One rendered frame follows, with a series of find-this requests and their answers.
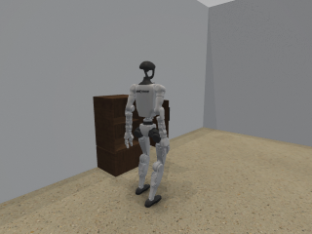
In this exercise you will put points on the robot head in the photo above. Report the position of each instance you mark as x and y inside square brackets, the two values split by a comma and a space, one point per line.
[146, 66]

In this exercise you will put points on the robot left forearm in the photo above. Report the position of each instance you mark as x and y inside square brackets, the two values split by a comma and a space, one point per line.
[129, 120]

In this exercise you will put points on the robot left hand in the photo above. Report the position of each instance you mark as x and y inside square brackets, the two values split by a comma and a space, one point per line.
[128, 136]

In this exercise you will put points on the cupboard door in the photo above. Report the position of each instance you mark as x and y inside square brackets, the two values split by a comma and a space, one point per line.
[165, 105]

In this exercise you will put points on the robot right hand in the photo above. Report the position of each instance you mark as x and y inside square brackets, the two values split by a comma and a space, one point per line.
[165, 145]

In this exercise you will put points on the robot left shin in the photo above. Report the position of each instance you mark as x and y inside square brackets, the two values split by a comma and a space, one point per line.
[142, 172]

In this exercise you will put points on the robot right upper arm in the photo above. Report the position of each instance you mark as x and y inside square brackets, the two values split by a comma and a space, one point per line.
[160, 94]

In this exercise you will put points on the robot right forearm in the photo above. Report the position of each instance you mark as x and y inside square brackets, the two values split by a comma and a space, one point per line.
[161, 123]

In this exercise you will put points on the robot left upper arm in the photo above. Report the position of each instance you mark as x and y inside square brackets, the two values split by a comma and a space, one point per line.
[131, 98]

